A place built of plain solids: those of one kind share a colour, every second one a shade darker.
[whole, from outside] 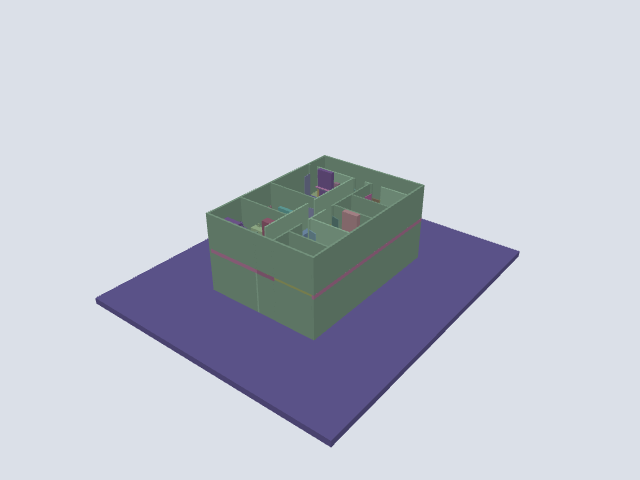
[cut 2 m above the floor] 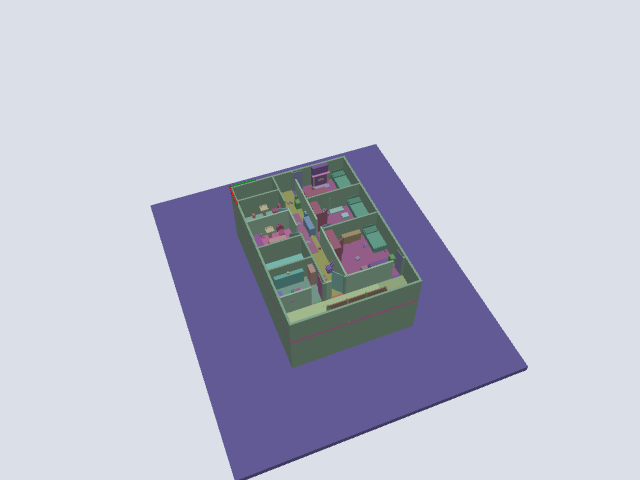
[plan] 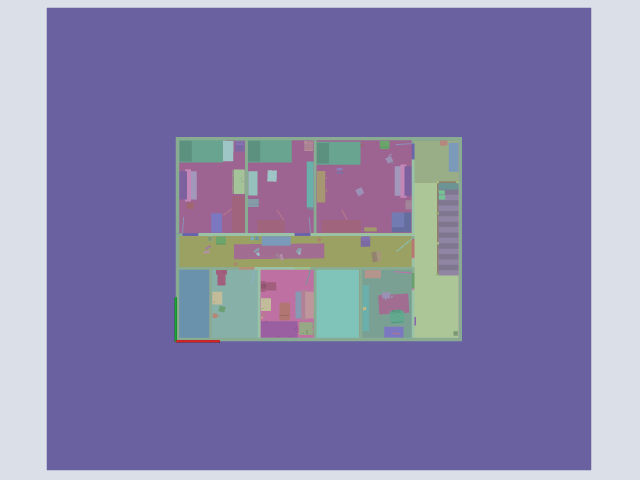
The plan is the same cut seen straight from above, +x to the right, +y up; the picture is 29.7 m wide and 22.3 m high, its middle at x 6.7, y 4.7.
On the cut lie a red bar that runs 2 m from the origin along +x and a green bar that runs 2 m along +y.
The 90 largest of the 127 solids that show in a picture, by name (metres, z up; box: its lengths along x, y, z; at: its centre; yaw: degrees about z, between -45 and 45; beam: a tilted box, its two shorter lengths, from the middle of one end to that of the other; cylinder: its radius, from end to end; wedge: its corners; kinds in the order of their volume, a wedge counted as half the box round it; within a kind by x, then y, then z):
{
 "under_1": {"box": [25.3, 21.49, 0.5], "at": [6.65, 4.75, -0.6]},
 "wall_1": {"box": [0.16, 3.16, 6.35], "at": [0.08, 1.74, 2.88]},
 "wall_2": {"box": [0.16, 1.44, 6.35], "at": [0.08, 4.17, 2.88]},
 "wall_3": {"box": [0.16, 4.31, 6.35], "at": [0.08, 7.17, 2.88]},
 "wall_4": {"box": [0.31, 0.13, 2.78], "at": [0.15, 4.96, 4.66]},
 "wall_5": {"box": [2.94, 0.13, 2.78], "at": [1.47, 3.38, 4.66]},
 "wall_6": {"box": [0.13, 3.16, 2.78], "at": [1.61, 1.74, 4.66]},
 "wall_7": {"box": [4.47, 0.13, 2.78], "at": [3.29, 4.96, 4.66]},
 "wall_8": {"box": [0.13, 4.31, 2.78], "at": [3.29, 7.17, 4.66]},
 "wall_9": {"box": [0.13, 3.16, 2.78], "at": [3.88, 1.74, 4.66]},
 "wall_10": {"box": [1.88, 0.13, 2.78], "at": [4.6, 3.38, 4.66]},
 "wall_11": {"box": [11.09, 0.13, 3.27], "at": [5.54, 3.38, 1.33]},
 "wall_12": {"box": [11.09, 0.13, 3.27], "at": [5.54, 4.96, 1.33]},
 "wall_13": {"box": [0.13, 3.16, 6.35], "at": [6.47, 1.74, 2.88]},
 "wall_14": {"box": [0.13, 4.31, 6.35], "at": [6.47, 7.17, 2.88]},
 "wall_15": {"box": [13.3, 0.16, 6.35], "at": [6.65, 0.08, 2.88]},
 "wall_16": {"box": [13.3, 0.16, 6.35], "at": [6.65, 9.41, 2.88]},
 "wall_17": {"box": [0.13, 3.16, 2.78], "at": [8.6, 1.74, 4.66]},
 "wall_18": {"box": [4.83, 0.13, 2.78], "at": [8.68, 3.38, 4.66]},
 "wall_19": {"box": [4.83, 0.13, 2.78], "at": [8.68, 4.96, 4.66]},
 "wall_20": {"box": [0.13, 2.21, 2.78], "at": [11.03, 1.26, 4.66]},
 "wall_21": {"box": [0.13, 0.15, 6.35], "at": [11.03, 3.25, 2.88]},
 "wall_22": {"box": [0.13, 0.39, 2.78], "at": [11.03, 3.65, 4.66]},
 "wall_23": {"box": [0.13, 0.15, 6.35], "at": [11.03, 4.82, 2.88]},
 "wall_24": {"box": [0.13, 3.42, 2.78], "at": [11.03, 6.73, 4.66]},
 "wall_25": {"box": [0.16, 9.17, 6.35], "at": [13.22, 4.75, 2.88]},
 "stair_1": {"box": [0.93, 0.25, 3.38], "at": [12.68, 3.17, 1.39]},
 "stair_2": {"box": [0.93, 0.5, 3.19], "at": [12.68, 3.3, 1.29]},
 "stair_3": {"box": [0.93, 0.75, 2.99], "at": [12.68, 3.42, 1.2]},
 "stair_4": {"box": [0.93, 1.0, 2.8], "at": [12.68, 3.55, 1.1]},
 "stair_5": {"box": [0.93, 1.25, 2.61], "at": [12.68, 3.67, 1.0]},
 "stair_6": {"box": [0.93, 1.5, 2.42], "at": [12.68, 3.8, 0.91]},
 "stair_7": {"box": [0.93, 1.75, 2.22], "at": [12.68, 3.92, 0.81]},
 "stair_8": {"box": [0.93, 2.0, 2.03], "at": [12.68, 4.05, 0.72]},
 "stair_9": {"box": [0.93, 2.25, 1.84], "at": [12.68, 4.17, 0.62]},
 "stair_10": {"box": [0.93, 2.5, 1.65], "at": [12.68, 4.3, 0.52]},
 "stair_11": {"box": [0.93, 2.75, 1.45], "at": [12.68, 4.42, 0.43]},
 "stair_12": {"box": [0.93, 3.0, 1.26], "at": [12.68, 4.55, 0.33]},
 "stair_13": {"box": [0.93, 3.25, 1.07], "at": [12.68, 4.67, 0.23]},
 "stair_14": {"box": [0.93, 3.5, 0.88], "at": [12.68, 4.8, 0.14]},
 "stair_15": {"box": [0.93, 3.75, 0.68], "at": [12.68, 4.92, 0.04]},
 "stair_16": {"box": [0.93, 4.0, 0.49], "at": [12.68, 5.05, -0.05]},
 "upper_floor_room_river_1": {"box": [3.06, 4.31, 0.16], "at": [1.69, 7.17, 3.19]},
 "upper_floor_room_river_2": {"box": [3.06, 4.31, 0.16], "at": [4.88, 7.17, 3.19]},
 "upper_floor_room_river_3": {"box": [4.42, 4.31, 0.16], "at": [8.75, 7.17, 3.19]},
 "wardrobe_1": {"box": [0.6, 1.69, 2.0], "at": [2.91, 5.9, 4.27]},
 "wardrobe_2": {"box": [1.28, 0.6, 2.0], "at": [4.43, 5.33, 4.27]},
 "wardrobe_3": {"box": [1.82, 0.6, 2.0], "at": [7.69, 5.33, 4.27]},
 "child_bed_1": {"box": [0.55, 0.96, 0.2], "at": [0.47, 8.83, 3.85]},
 "child_bed_2": {"box": [2.06, 1.06, 0.4], "at": [1.17, 8.83, 3.65]},
 "child_bed_3": {"box": [0.55, 0.96, 0.2], "at": [3.65, 8.83, 3.85]},
 "child_bed_4": {"box": [2.06, 1.06, 0.4], "at": [4.36, 8.83, 3.65]},
 "child_bed_5": {"box": [0.55, 0.96, 0.2], "at": [6.84, 8.73, 3.85]},
 "child_bed_6": {"box": [2.06, 1.06, 0.4], "at": [7.55, 8.73, 3.65]},
 "fixture_breast_room_river_1": {"box": [0.37, 1.32, 2.83], "at": [0.34, 7.24, 4.64]},
 "fixture_breast_room_river_2": {"box": [0.34, 1.37, 2.83], "at": [10.79, 7.44, 4.64]},
 "upper_floor_upper_corridor_1": {"box": [10.8, 1.44, 0.16], "at": [5.56, 4.17, 3.19]},
 "upper_floor_landing_1": {"box": [1.12, 4.3, 0.16], "at": [11.65, 5.2, 3.19]},
 "upper_floor_landing_2": {"box": [2.05, 2.89, 0.16], "at": [12.12, 1.6, 3.19]},
 "upper_floor_landing_3": {"box": [2.05, 1.98, 0.16], "at": [12.12, 8.34, 3.19]},
 "floor_lower_hall_1": {"box": [2.05, 2.28, 0.5], "at": [12.12, 8.19, -0.25]},
 "bookcase_1": {"box": [0.31, 2.14, 1.15], "at": [6.24, 7.28, 3.85]},
 "bookcase_2": {"box": [0.31, 2.14, 1.15], "at": [8.83, 1.53, 3.85]},
 "fixture_breast_bathroom_1": {"box": [0.39, 1.26, 2.83], "at": [6.21, 1.68, 4.64]},
 "wall_band_1": {"box": [0.16, 4.31, 0.31], "at": [0.08, 7.17, 3.12]},
 "wall_band_2": {"box": [13.3, 0.16, 0.31], "at": [6.65, 0.08, 3.12]},
 "wall_band_3": {"box": [0.16, 9.17, 0.31], "at": [13.22, 4.75, 3.12]},
 "upper_floor_bathroom_1": {"box": [2.47, 3.16, 0.16], "at": [5.17, 1.74, 3.19]},
 "upper_floor_landlords_office_1": {"box": [2.3, 3.16, 0.16], "at": [9.81, 1.74, 3.19]},
 "upper_floor_wc_1": {"box": [2.13, 3.16, 0.16], "at": [2.75, 1.74, 3.19]},
 "upper_floor_landlords_rooms_1": {"box": [1.99, 3.16, 0.16], "at": [7.54, 1.74, 3.19]},
 "sideboard_1": {"box": [1.35, 0.45, 0.71], "at": [4.67, 4.66, 3.78]},
 "sideboard_2": {"box": [0.45, 1.35, 0.71], "at": [12.9, 8.54, 3.78]},
 "upper_floor_linen_cupboard_1": {"box": [1.39, 3.16, 0.16], "at": [0.85, 1.74, 3.19]},
 "chest_drawers_1": {"box": [0.5, 1.14, 1.0], "at": [2.96, 7.41, 3.77]},
 "bathtub_1": {"box": [1.7, 0.76, 0.44], "at": [4.81, 0.55, 3.49]},
 "cube_shelf_1": {"box": [0.39, 1.46, 0.76], "at": [6.75, 7.18, 3.65]},
 "flat_shelf_1": {"box": [0.76, 0.39, 1.46], "at": [9.16, 3.12, 4.0]},
 "armchair_club_1": {"box": [0.9, 0.92, 0.35], "at": [10.48, 5.51, 3.52]},
 "armchair_club_2": {"box": [0.33, 0.92, 0.38], "at": [10.78, 5.51, 3.88]},
 "rug_1": {"box": [4.2, 0.7, 0.08], "at": [4.8, 4.17, 3.24], "yaw": 0.6},
 "rug_2": {"box": [1.4, 0.9, 0.08], "at": [10.12, 1.73, 3.24], "yaw": 3.4},
 "stair_guard_1": {"box": [0.08, 4.3, 0.95], "at": [12.17, 5.2, 3.75]},
 "washer_1": {"box": [0.62, 0.6, 0.87], "at": [6.05, 0.58, 3.71]},
 "billy_1": {"box": [0.28, 0.42, 2.02], "at": [10.81, 6.34, 4.28]},
 "hamper_1": {"box": [0.46, 0.36, 0.65], "at": [2.09, 4.69, 3.59]},
 "hamper_2": {"box": [0.45, 0.36, 0.58], "at": [9.7, 9.13, 3.56]},
 "trunk_1": {"box": [0.5, 0.95, 0.42], "at": [2.43, 8.83, 3.48], "yaw": -0.9},
 "leaf_upper_corridor_door_1": {"box": [0.9, 0.05, 2.0], "at": [10.61, 4.46, 4.27], "yaw": 39.0},
 "wall_foot_1": {"box": [0.16, 3.16, 0.17], "at": [0.08, 1.74, 3.2]}
}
